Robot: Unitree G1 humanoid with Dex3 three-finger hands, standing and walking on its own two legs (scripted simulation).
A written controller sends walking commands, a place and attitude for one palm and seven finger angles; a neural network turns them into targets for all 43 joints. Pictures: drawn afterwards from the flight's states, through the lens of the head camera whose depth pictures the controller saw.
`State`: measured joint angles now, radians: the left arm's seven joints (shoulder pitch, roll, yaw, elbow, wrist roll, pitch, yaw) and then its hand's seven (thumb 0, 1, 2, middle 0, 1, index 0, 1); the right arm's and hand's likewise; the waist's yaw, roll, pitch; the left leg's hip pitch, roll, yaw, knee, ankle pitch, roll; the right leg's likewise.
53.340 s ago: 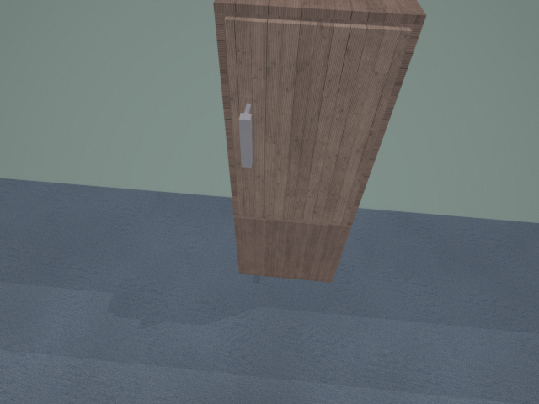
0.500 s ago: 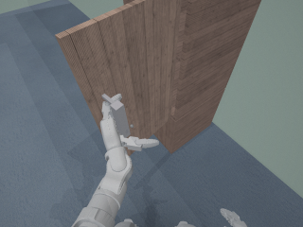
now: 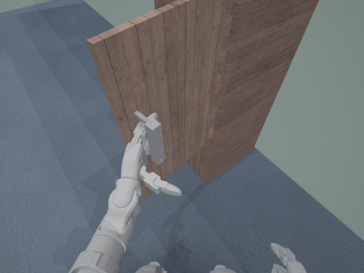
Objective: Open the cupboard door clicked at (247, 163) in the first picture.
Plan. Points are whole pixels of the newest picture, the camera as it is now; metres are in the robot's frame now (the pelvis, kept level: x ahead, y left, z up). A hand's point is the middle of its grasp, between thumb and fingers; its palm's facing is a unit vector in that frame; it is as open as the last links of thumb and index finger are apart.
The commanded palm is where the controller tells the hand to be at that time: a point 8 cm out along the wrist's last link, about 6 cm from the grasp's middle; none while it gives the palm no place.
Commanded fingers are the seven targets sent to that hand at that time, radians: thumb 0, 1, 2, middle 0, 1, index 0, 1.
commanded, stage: slide the hand sideways off the handle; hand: left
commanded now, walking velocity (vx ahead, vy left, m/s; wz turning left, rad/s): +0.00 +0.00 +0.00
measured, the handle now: (149, 138) +0.41 +0.09 +0.06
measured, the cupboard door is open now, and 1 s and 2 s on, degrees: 100 100 100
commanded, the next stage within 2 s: draw the hand back to the body in 0.82 s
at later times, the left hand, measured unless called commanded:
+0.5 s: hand (142, 180) +0.30 +0.10 +0.04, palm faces -0.10 -0.99 -0.02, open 16.3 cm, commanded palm +0.28 +0.17 +0.05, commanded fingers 0.00 -0.50 0.30 -0.15 -0.30 -0.15 -0.30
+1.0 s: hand (123, 193) +0.27 +0.13 +0.05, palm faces -0.10 -0.99 -0.02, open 16.3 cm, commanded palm +0.25 +0.20 +0.06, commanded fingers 0.00 -0.50 0.30 -0.15 -0.30 -0.15 -0.30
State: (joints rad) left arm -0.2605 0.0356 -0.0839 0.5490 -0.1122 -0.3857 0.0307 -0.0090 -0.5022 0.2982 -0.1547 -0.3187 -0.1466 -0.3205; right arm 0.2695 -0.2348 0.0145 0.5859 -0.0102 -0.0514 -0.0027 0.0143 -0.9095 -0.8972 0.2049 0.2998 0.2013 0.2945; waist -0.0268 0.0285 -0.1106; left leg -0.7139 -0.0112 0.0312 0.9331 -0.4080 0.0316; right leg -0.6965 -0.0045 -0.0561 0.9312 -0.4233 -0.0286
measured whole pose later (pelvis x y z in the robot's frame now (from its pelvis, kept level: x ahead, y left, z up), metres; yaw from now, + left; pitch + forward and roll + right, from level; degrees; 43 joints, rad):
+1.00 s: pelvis +0.02 -0.02 -0.01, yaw +1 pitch +12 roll -1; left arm 0.23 0.20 0.07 0.05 -0.25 -0.32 -0.27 -0.01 -0.50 0.30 -0.15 -0.30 -0.15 -0.30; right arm 0.23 -0.25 0.03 0.52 0.01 -0.12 -0.05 0.02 -0.91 -0.90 0.21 0.30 0.20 0.29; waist 0.00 0.05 -0.12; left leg -0.75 0.01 -0.02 1.03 -0.49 0.00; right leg -0.71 0.01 -0.10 1.00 -0.51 -0.06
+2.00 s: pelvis +0.05 +0.00 +0.06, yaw +0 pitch -3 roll +0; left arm 0.46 0.33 0.25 -0.33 -0.05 -0.06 0.11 0.00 0.39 0.68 -0.19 -0.30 -0.19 -0.30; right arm 0.20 -0.22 0.05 0.64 -0.01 -0.11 -0.09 0.02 -0.91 -0.90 0.21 0.30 0.20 0.29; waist 0.06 0.07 -0.01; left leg -0.11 -0.02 0.03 0.44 -0.28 0.03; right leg -0.09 0.01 -0.05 0.42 -0.28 -0.02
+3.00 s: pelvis +0.01 +0.01 +0.06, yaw -2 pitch +1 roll -1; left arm 0.57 0.42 0.36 -0.44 -0.05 -0.14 0.11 0.02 0.89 0.90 -0.21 -0.30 -0.21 -0.30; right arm 0.16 -0.25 -0.01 0.58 0.01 -0.01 -0.10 0.02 -0.91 -0.90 0.21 0.30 0.20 0.29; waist 0.01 0.04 0.03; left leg -0.25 -0.01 0.05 0.44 -0.21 0.04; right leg -0.22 0.02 -0.02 0.41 -0.19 -0.01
